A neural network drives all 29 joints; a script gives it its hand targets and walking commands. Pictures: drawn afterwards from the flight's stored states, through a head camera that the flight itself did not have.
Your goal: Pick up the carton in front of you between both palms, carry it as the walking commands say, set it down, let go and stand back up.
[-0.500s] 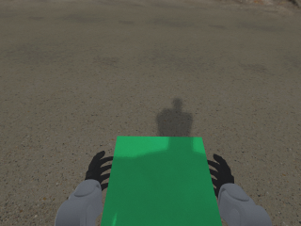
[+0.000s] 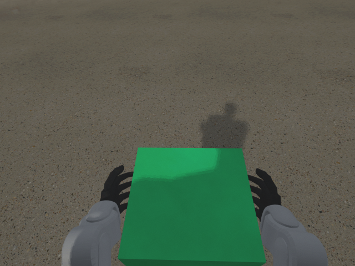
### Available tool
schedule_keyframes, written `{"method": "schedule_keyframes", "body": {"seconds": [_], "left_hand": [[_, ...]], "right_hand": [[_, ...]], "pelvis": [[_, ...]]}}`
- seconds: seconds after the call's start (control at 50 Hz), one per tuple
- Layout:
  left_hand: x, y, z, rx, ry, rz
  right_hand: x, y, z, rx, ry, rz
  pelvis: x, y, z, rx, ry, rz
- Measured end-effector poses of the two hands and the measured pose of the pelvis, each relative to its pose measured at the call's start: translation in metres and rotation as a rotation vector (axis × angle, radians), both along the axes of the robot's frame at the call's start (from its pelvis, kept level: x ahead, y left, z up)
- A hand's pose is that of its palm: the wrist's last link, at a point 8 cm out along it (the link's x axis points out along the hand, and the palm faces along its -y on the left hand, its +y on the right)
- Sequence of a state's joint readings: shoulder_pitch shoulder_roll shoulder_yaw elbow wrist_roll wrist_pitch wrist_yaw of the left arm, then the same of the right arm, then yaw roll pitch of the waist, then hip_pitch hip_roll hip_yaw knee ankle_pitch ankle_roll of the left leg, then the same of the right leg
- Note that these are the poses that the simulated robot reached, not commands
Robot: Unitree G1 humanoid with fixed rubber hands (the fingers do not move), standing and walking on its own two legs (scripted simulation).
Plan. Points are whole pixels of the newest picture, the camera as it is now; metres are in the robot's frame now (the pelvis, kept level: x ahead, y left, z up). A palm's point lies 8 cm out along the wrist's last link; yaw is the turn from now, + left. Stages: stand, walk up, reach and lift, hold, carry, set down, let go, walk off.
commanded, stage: carry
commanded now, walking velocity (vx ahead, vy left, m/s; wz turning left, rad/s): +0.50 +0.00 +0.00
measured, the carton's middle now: (188, 219) +0.24 +0.00 +0.03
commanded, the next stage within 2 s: none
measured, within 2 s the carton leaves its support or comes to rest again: neither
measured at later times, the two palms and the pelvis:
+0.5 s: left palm (128, 110) +0.57 +0.19 +0.07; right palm (225, 112) +0.55 -0.11 +0.08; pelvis +0.33 +0.05 +0.00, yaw -2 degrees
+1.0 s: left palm (151, 64) +0.84 +0.15 +0.09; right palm (226, 65) +0.84 -0.15 +0.09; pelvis +0.60 +0.01 -0.01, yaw +0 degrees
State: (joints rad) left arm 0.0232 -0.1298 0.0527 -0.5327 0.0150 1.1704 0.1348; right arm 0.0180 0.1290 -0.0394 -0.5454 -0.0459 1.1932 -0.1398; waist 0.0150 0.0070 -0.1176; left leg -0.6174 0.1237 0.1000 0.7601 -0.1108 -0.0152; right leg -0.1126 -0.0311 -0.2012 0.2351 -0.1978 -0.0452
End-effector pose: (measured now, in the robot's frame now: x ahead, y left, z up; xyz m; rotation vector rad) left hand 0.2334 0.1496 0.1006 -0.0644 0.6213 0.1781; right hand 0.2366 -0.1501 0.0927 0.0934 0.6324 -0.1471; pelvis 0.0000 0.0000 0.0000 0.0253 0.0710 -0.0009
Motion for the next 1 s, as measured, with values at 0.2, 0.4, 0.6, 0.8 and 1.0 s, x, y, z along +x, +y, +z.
{"method": "schedule_keyframes", "body": {"seconds": [0.2,0.4,0.6,0.8,1.0], "left_hand": [[0.158,0.031,-0.033,-0.041,-0.006,-0.044],[0.276,0.041,-0.04,-0.041,0.11,-0.093],[0.402,0.033,-0.016,-0.03,-0.016,-0.04],[0.53,0.002,-0.029,0.016,0.054,-0.009],[0.608,0.004,-0.006,0.007,-0.014,-0.02]], "right_hand": [[0.146,0.031,-0.019,-0.05,-0.005,-0.038],[0.248,0.042,-0.025,-0.051,0.112,-0.09],[0.39,0.033,-0.005,-0.041,-0.015,-0.04],[0.529,0.002,-0.032,0.008,0.053,-0.003],[0.605,0.004,-0.006,-0.004,-0.014,-0.014]], "pelvis": [[0.152,0.037,-0.033,-0.017,-0.019,-0.029],[0.262,0.057,-0.004,-0.05,0.005,-0.043],[0.4,0.037,-0.01,-0.04,-0.003,-0.023],[0.518,0.003,-0.021,-0.025,-0.015,0.011],[0.596,0.007,-0.01,-0.03,-0.023,-0.004]]}}
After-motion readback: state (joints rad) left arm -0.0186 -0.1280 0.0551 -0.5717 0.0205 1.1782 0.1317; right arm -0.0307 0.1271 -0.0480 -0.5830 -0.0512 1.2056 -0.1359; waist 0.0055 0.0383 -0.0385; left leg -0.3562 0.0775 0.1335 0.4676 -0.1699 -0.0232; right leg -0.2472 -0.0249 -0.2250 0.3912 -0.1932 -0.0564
